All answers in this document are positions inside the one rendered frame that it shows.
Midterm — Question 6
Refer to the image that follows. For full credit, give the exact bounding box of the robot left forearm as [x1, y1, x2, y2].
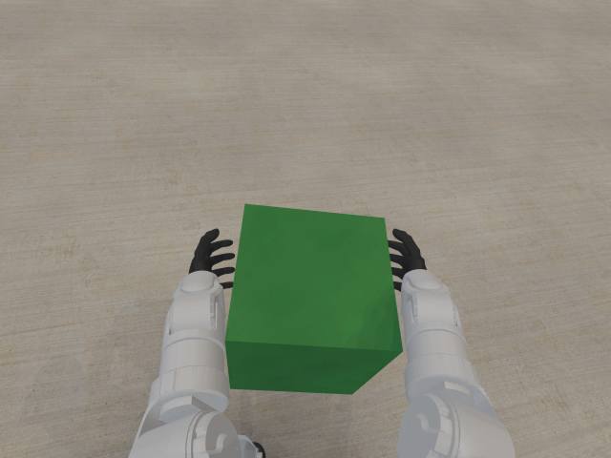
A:
[128, 271, 229, 458]

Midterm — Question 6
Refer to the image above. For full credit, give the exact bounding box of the robot left shin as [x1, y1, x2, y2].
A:
[238, 435, 255, 447]

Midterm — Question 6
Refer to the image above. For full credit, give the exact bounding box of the robot right hand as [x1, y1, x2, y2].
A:
[388, 229, 427, 292]

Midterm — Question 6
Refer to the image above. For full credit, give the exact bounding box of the right robot upper arm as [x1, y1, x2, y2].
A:
[396, 392, 516, 458]

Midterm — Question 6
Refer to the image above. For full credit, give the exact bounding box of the robot left hand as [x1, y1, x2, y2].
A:
[188, 228, 235, 289]

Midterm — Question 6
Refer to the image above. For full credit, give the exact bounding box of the robot right forearm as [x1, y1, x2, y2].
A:
[401, 269, 502, 423]

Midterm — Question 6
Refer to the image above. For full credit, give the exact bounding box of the left robot upper arm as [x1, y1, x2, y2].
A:
[129, 410, 242, 458]

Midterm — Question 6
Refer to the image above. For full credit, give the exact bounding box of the left robot thigh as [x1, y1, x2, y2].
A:
[239, 439, 263, 458]

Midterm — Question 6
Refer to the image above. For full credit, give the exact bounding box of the carton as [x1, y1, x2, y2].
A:
[225, 204, 403, 395]

